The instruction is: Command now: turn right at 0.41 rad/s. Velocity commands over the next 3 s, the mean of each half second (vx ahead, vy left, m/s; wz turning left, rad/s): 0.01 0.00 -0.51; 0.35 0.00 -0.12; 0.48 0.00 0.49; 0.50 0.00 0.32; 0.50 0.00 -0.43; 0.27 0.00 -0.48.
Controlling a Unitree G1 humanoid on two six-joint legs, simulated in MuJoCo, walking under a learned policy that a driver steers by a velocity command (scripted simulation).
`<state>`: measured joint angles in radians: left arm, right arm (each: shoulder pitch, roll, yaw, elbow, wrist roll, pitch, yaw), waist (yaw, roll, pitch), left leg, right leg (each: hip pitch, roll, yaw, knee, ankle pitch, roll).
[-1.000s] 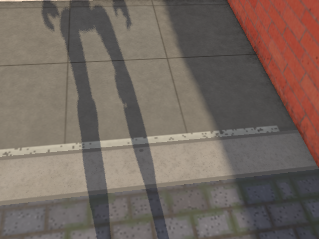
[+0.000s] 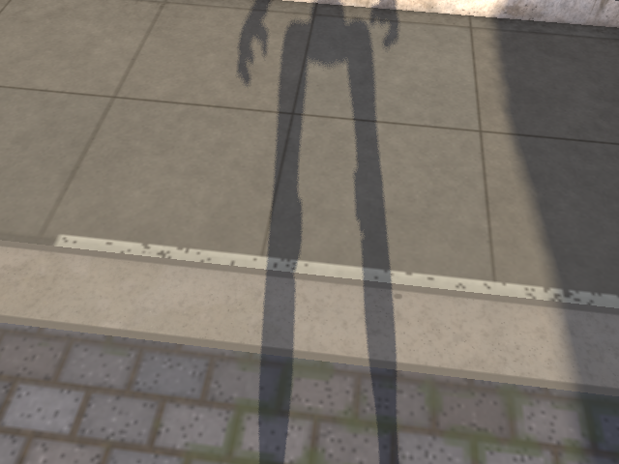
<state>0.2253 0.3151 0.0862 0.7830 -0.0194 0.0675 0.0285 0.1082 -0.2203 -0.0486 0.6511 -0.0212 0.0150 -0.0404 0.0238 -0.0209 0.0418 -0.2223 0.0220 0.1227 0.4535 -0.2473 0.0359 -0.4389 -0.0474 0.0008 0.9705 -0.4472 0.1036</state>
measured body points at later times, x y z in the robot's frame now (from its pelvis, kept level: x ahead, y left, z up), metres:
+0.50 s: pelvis -0.01 -0.05 +0.00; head +0.02 -0.09 +0.45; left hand +0.22 +0.18 -0.07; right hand +0.07 -0.37 -0.10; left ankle +0.06 +0.12 -0.68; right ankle -0.03 -0.13 -0.74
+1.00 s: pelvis +0.14 -0.08 +0.00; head +0.18 -0.08 +0.45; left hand +0.44 +0.05 -0.07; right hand +0.02 -0.34 -0.11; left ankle +0.09 +0.08 -0.74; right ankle +0.20 -0.26 -0.71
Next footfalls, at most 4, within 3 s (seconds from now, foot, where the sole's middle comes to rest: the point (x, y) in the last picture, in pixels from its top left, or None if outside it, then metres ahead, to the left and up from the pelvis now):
0.16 right None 0.01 -0.13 -0.78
0.68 left None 0.12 0.06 -0.78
1.06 right None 0.26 -0.27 -0.78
1.56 left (348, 406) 0.60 -0.05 -0.78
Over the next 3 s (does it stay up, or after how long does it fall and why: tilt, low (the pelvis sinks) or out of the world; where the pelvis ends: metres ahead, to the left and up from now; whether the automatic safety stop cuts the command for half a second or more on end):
stays up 1.15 -0.17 0.00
